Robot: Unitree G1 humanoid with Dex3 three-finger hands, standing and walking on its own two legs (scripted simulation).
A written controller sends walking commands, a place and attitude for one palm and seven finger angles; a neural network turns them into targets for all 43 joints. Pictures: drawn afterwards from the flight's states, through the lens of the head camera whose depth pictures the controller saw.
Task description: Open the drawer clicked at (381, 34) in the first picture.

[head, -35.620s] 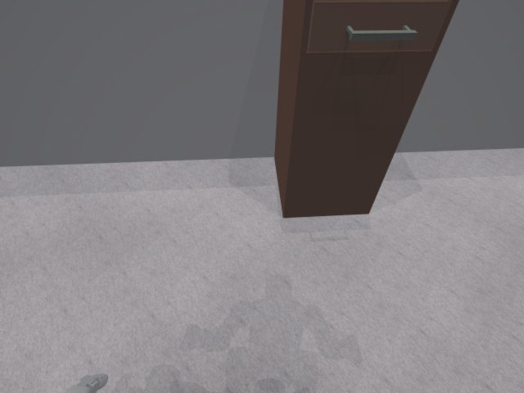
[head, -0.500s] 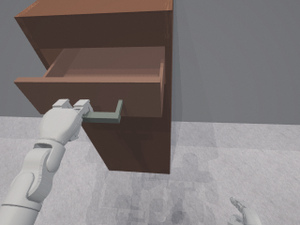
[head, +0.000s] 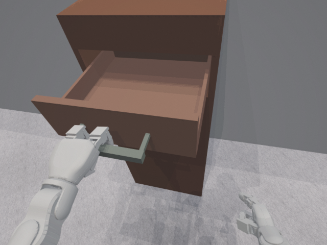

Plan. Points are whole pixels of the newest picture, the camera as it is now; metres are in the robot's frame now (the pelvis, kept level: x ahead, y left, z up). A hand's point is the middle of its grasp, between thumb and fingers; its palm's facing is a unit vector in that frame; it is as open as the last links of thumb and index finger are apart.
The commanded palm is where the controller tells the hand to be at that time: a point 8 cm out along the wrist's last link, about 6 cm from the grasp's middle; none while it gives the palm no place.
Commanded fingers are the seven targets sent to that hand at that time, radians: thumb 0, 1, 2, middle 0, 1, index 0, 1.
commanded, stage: pull the drawer open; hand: left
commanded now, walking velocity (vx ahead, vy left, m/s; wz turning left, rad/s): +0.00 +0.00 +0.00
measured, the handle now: (107, 141) +0.29 +0.18 +0.12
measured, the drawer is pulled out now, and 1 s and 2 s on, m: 0.23 0.29 0.29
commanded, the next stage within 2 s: open the thumb to release the handle in 1.36 s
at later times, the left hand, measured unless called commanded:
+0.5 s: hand (87, 169) +0.23 +0.21 +0.10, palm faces +0.05 -0.10 -0.99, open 5.5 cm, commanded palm +0.17 +0.22 +0.16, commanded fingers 0.00 0.90 0.90 -0.40 -1.35 -0.40 -1.35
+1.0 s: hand (73, 197) +0.17 +0.21 +0.10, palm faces +0.03 -0.09 -0.99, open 5.7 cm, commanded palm +0.15 +0.22 +0.16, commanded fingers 0.00 0.90 0.90 -0.40 -1.35 -0.40 -1.35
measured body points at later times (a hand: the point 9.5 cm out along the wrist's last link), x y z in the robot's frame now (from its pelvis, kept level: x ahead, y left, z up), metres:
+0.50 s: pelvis -0.02 -0.01 +0.00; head -0.01 -0.05 +0.45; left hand +0.22 +0.22 +0.16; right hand +0.16 -0.24 -0.10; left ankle -0.07 +0.09 -0.73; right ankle +0.01 -0.12 -0.74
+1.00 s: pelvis +0.01 +0.00 -0.01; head +0.02 -0.04 +0.44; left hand +0.16 +0.22 +0.16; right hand +0.23 -0.21 -0.09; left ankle -0.07 +0.09 -0.73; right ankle +0.01 -0.12 -0.74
